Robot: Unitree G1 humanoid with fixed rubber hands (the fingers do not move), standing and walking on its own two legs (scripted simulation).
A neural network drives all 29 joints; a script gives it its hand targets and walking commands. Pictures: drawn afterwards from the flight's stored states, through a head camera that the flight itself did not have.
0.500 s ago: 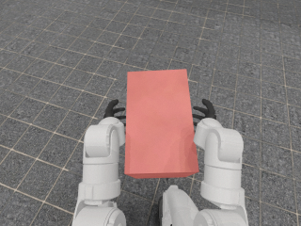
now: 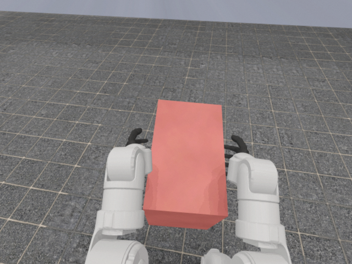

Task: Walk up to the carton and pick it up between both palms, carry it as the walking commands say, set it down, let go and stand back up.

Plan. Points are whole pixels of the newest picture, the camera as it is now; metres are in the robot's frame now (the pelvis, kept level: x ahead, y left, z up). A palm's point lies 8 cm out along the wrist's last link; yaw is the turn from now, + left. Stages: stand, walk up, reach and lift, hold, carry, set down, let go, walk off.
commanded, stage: carry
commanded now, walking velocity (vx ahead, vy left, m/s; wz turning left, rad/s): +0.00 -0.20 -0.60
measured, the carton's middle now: (183, 167) +0.36 -0.01 +0.01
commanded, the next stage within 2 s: none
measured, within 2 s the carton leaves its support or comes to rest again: neither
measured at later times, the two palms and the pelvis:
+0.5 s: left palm (252, 238) +0.17 -0.13 +0.07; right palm out of the picture +0.08 -0.34 +0.07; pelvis -0.18 -0.12 +0.00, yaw -17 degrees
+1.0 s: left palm out of the picture -0.03 -0.30 +0.08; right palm out of the picture -0.18 -0.48 +0.07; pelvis -0.36 -0.19 +0.00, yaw -35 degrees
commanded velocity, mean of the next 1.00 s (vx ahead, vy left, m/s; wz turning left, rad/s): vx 0.00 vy -0.20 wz -0.60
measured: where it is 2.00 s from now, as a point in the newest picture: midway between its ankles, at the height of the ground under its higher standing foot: outside the picture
